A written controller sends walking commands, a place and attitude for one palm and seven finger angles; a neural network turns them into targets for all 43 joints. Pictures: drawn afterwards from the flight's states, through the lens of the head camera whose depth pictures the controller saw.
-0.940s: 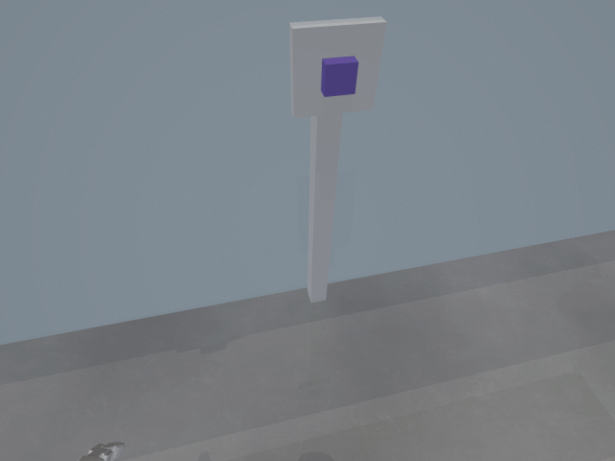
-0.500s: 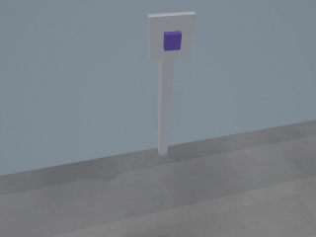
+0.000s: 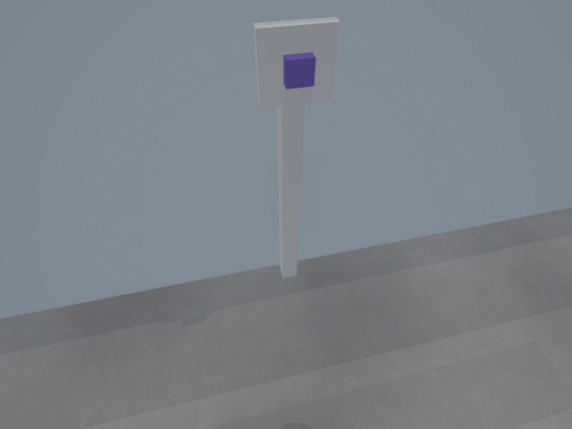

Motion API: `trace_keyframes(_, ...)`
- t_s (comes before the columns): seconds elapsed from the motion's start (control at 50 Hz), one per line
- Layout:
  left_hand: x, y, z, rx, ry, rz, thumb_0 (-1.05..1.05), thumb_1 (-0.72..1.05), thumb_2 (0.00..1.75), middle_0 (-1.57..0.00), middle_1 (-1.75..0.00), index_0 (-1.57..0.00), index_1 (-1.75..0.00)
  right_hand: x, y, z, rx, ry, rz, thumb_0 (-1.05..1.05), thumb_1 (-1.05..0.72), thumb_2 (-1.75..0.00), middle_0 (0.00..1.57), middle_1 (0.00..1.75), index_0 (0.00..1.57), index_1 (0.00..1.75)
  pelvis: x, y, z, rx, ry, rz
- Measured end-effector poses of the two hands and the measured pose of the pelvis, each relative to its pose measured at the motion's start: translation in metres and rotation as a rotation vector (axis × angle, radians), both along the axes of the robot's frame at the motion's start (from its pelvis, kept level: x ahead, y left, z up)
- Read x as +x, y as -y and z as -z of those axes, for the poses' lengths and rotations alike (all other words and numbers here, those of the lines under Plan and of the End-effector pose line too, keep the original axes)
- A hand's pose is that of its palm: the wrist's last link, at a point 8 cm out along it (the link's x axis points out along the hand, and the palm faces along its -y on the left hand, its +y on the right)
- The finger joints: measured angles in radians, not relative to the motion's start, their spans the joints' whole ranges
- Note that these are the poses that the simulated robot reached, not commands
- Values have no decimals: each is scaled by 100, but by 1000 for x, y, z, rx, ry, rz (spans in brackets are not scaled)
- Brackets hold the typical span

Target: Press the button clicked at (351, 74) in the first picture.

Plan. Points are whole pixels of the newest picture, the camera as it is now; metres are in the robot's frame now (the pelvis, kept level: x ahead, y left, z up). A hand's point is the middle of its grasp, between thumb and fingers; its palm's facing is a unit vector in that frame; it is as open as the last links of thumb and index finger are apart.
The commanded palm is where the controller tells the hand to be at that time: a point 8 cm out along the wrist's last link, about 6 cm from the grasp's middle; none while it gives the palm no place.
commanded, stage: look at it before walking up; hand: left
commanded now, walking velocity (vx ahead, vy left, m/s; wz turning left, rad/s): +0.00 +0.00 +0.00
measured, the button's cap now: (298, 70) +0.79 +0.02 +0.13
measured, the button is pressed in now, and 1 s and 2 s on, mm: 0 0 0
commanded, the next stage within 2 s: walk to a spot facing it in 0.60 s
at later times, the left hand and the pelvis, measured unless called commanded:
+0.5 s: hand out of the picture +0.08 +0.24 -0.16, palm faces -0.03 -0.95 -0.32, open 7.4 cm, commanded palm none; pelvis +0.01 +0.00 +0.00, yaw +0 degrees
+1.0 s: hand out of the picture +0.07 +0.22 -0.17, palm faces -0.10 -0.95 -0.29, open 7.4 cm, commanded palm none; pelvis +0.00 +0.00 -0.01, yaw -8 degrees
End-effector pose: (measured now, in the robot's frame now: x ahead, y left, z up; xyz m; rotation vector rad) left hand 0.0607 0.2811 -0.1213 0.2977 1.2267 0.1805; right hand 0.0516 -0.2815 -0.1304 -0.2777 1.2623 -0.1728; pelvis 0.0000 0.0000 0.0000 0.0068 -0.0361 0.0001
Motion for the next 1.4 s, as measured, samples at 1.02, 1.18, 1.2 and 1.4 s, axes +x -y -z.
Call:
trace_keyframes(1.02, 10, 24, 20, -27, -78, 66, 0, 90, 90, -20, -30, -20, -30, -3, -14, 18, 50, 66, 127, 0, -90, -89, 20, 30, 20, 30, 1, 6, 15, 38, -2, 147)
trace_keyframes(1.18, 3, 68, 18, -27, -65, 103, 0, 90, 90, -20, -30, -20, -30, -41, 4, 41, 109, 17, 230, 0, -90, -89, 20, 30, 20, 30, -9, 32, 21, 31, -2, 208)
trace_keyframes(1.2, 1, 72, 15, -30, -68, 103, 0, 90, 90, -20, -30, -20, -30, -43, 6, 37, 110, 13, 238, 0, -90, -89, 20, 30, 20, 30, -10, 34, 18, 35, -7, 218)
trace_keyframes(1.4, 12, 91, 3, -53, -82, 192, 0, 90, 90, -21, -30, -21, -30, -63, 27, 11, 53, 69, 342, 0, -91, -89, 20, 30, 20, 30, -18, 36, 1, 39, -43, 330)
